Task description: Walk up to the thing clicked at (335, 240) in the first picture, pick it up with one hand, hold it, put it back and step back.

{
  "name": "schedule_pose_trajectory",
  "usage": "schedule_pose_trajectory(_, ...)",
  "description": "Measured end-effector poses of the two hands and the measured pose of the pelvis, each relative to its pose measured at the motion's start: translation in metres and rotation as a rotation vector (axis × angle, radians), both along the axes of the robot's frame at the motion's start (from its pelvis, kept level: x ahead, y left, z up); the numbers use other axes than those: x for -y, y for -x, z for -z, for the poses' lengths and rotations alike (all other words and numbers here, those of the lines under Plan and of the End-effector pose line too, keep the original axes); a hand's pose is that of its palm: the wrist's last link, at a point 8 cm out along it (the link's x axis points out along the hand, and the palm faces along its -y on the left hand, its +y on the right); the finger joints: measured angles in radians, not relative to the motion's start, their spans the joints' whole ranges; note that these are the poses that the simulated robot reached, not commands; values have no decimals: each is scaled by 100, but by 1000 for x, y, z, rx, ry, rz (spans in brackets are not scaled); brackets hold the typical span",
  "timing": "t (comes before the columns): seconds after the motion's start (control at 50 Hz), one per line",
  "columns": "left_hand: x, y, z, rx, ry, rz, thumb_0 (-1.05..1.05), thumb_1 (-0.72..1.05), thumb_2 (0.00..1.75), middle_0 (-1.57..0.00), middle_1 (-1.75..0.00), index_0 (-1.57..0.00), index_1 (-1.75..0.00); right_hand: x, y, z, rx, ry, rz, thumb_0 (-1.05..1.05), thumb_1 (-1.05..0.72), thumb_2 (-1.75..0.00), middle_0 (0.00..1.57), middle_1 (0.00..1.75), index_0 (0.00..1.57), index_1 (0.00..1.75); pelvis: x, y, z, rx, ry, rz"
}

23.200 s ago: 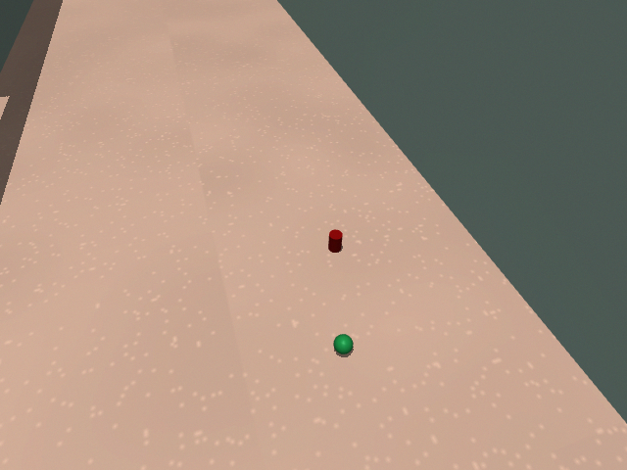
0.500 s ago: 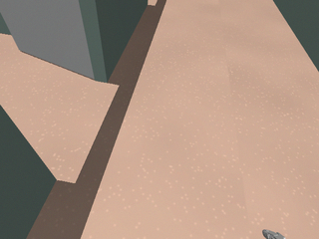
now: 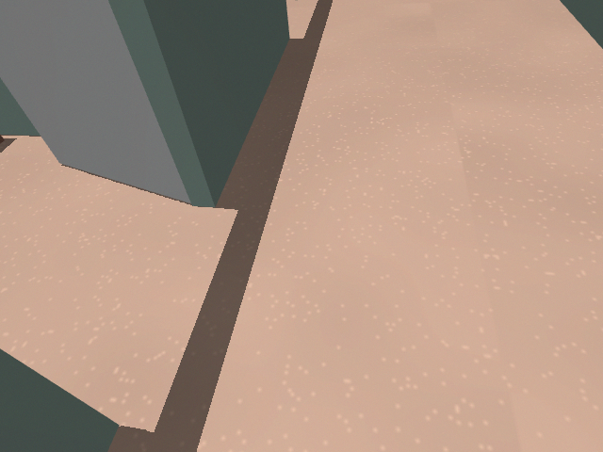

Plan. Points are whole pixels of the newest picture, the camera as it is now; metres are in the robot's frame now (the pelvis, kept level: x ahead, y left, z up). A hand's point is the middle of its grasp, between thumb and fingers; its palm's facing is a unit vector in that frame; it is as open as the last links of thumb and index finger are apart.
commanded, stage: walk up
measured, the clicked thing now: out of the picture -0.77 -0.86 -0.72
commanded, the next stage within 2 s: none
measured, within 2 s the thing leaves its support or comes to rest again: neither
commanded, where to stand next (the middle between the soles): +0.38 +0.05 m, yaw +2 degrees
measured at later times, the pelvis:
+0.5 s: pelvis +0.17 +0.10 -0.01, yaw -19 degrees
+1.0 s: pelvis +0.33 +0.12 -0.01, yaw -39 degrees
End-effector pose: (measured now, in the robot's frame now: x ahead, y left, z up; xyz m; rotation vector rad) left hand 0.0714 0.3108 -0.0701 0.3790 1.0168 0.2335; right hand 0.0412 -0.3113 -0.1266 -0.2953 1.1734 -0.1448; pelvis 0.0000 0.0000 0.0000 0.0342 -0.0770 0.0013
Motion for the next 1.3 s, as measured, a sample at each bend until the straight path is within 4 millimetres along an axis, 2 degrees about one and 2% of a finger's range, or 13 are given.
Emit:
schedule_pose_trajectory(0.14, 1, -10, -5, -67, 1, -30, 0, 90, 90, -21, -30, -21, -30, 5, -56, -17, 18, 8, -20, 1, -91, -90, 21, 30, 20, 30, 1, -41, -12, -8, 27, 5)
schedule_pose_trajectory(0.22, -5, -13, -1, -186, 7, 15, 0, 90, 90, -21, -30, -21, -30, 3, -93, -27, 82, 26, 23, 1, -91, -90, 21, 30, 20, 30, -12, -65, -14, -27, 36, 116)
schedule_pose_trajectory(0.32, -32, -47, 3, -270, -7, 79, 0, 90, 90, -21, -30, -21, -30, -13, -138, -39, 179, 40, 67, 1, -91, -90, 20, 30, 20, 30, -38, -101, -11, -46, 51, 196)
schedule_pose_trajectory(0.4, -70, -101, 11, -248, -41, 136, 0, 90, 90, -21, -30, -21, -30, -34, -171, -41, 212, 65, 102, 1, -91, -90, 20, 30, 20, 30, -65, -135, 0, -54, 72, 249)
schedule_pose_trajectory(0.48, -109, -176, 29, -223, -92, 217, 0, 90, 90, -21, -30, -21, -30, -62, -190, -41, 263, 102, 156, 1, -91, -90, 21, 30, 20, 30, -94, -168, 15, -37, 49, 314)
schedule_pose_trajectory(0.64, -117, -329, 8, -141, -113, 418, 0, 90, 90, -20, -30, -21, -30, -111, -150, -58, 177, 90, 377, 1, -90, -90, 21, 30, 21, 30, -121, -218, -8, -42, 54, 426)
schedule_pose_trajectory(0.78, -96, -422, -3, -161, -150, 565, 0, 90, 90, -20, -30, -20, -30, -133, -110, -47, 67, 100, 555, 1, -90, -90, 21, 30, 20, 30, -133, -269, -9, -53, 22, 537)
schedule_pose_trajectory(0.92, -31, -506, 8, -130, -143, 716, 0, 90, 90, -20, -30, -20, -30, -159, -99, -20, -26, 52, 711, 1, -90, -90, 21, 30, 20, 30, -123, -313, 4, -72, 3, 635)
schedule_pose_trajectory(1.02, 11, -543, 19, -24, -84, 762, 0, 90, 90, -20, -30, -21, -30, -166, -125, 0, -50, 13, 760, 1, -90, -90, 21, 30, 20, 30, -118, -333, 14, -53, 29, 707)
schedule_pose_trajectory(1.1, 26, -558, 20, -27, -51, 784, 0, 90, 90, -21, -30, -21, -30, -162, -165, -9, 31, 19, 763, 1, -90, -90, 21, 30, 20, 30, -122, -354, 7, -39, 10, 759)
schedule_pose_trajectory(1.18, 34, -585, 31, -46, -33, 864, 0, 90, 90, -21, -30, -21, -30, -154, -196, -17, 130, 90, 777, 1, -90, -90, 21, 30, 20, 30, -133, -378, 14, -39, 5, 818)
schedule_pose_trajectory(1.24, 36, -616, 50, -47, -17, 912, 0, 90, 90, -21, -30, -21, -30, -158, -205, -15, 161, 181, 804, 1, -90, -90, 21, 30, 20, 30, -145, -396, 31, -25, -1, 856)
schedule_pose_trajectory(1.3, 41, -641, 62, -48, -23, 929, 0, 90, 90, -21, -30, -21, -30, -178, -194, -16, 113, 219, 838, 0, -90, -90, 21, 30, 20, 30, -153, -400, 37, -12, -9, 903)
